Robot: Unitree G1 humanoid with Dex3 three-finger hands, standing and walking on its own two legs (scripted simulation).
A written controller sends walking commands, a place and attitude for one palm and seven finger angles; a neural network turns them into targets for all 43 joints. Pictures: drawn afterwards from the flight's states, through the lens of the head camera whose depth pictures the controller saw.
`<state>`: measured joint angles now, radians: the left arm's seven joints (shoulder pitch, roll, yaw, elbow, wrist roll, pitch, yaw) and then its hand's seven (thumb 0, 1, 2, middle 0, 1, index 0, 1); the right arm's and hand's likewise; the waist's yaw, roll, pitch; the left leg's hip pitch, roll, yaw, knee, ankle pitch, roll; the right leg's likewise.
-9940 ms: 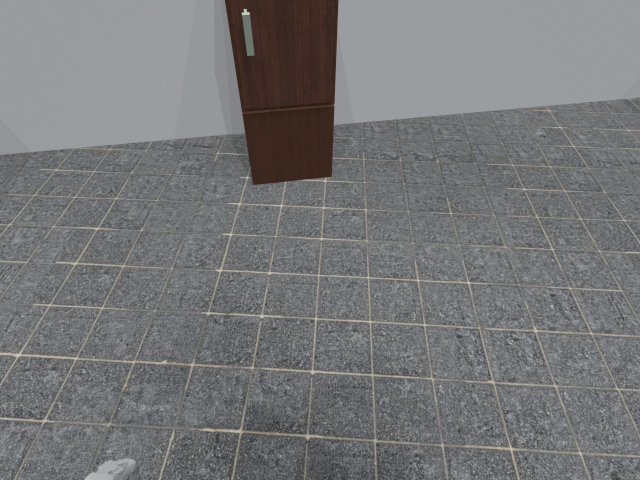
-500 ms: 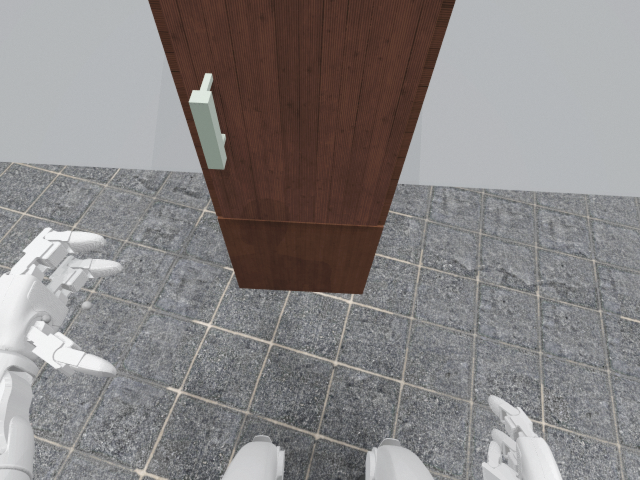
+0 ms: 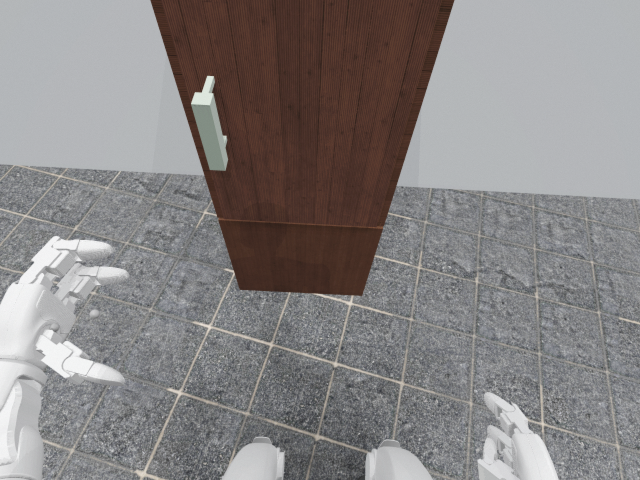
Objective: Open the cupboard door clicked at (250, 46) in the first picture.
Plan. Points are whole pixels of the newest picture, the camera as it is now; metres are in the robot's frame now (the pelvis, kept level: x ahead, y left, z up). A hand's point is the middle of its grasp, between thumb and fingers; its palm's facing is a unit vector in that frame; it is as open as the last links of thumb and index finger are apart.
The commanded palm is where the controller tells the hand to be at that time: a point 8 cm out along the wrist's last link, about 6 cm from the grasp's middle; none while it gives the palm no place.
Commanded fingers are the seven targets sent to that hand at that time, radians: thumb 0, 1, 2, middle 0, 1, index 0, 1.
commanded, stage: move the hooked fingers beside the handle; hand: left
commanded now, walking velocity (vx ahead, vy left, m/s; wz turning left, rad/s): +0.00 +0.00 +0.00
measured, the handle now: (214, 124) +0.62 +0.21 +0.03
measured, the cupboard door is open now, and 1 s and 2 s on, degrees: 0 0 0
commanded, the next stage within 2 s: none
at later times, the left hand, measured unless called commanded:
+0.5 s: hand (128, 240) +0.38 +0.27 +0.04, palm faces +0.00 -1.00 -0.03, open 14.0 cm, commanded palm +0.36 +0.32 +0.05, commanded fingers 0.00 -0.50 0.30 -0.30 -1.20 -0.30 -1.20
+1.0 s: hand (147, 198) +0.45 +0.27 +0.04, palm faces +0.01 -1.00 -0.02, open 14.0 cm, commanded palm +0.44 +0.31 +0.04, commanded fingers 0.00 -0.50 0.30 -0.30 -1.20 -0.30 -1.20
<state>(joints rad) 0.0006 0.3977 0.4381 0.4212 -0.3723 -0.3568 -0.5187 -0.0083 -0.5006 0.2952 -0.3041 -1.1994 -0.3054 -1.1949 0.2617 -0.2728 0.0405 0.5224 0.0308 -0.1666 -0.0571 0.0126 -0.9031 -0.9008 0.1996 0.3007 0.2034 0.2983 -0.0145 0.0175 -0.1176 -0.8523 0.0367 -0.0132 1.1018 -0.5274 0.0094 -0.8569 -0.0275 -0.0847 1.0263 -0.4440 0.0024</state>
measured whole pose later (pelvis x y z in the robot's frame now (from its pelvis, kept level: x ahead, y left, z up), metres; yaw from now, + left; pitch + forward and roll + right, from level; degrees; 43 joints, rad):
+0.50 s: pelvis +0.00 +0.01 -0.01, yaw -1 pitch +19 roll -3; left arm -0.37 0.48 0.47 0.71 -0.27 -0.32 -0.48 -0.01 -0.50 0.30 -0.30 -1.20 -0.30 -1.19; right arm 0.31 -0.28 0.04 0.56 0.02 -0.12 -0.05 0.01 -0.90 -0.90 0.20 0.30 0.20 0.30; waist -0.07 0.01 -0.11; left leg -0.93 0.04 0.00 1.12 -0.53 0.02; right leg -0.94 -0.02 -0.07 1.04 -0.44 0.01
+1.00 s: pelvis -0.01 +0.00 -0.01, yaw -2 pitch +22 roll -3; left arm -0.70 0.60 0.51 1.07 -0.17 -0.39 -0.47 -0.01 -0.50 0.30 -0.30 -1.20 -0.31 -1.19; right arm 0.31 -0.28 0.04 0.60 0.01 -0.01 -0.04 0.01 -0.90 -0.90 0.20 0.30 0.20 0.30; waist -0.12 0.01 -0.10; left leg -1.01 0.05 0.00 1.16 -0.53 0.02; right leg -1.02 -0.01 -0.07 1.07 -0.43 0.01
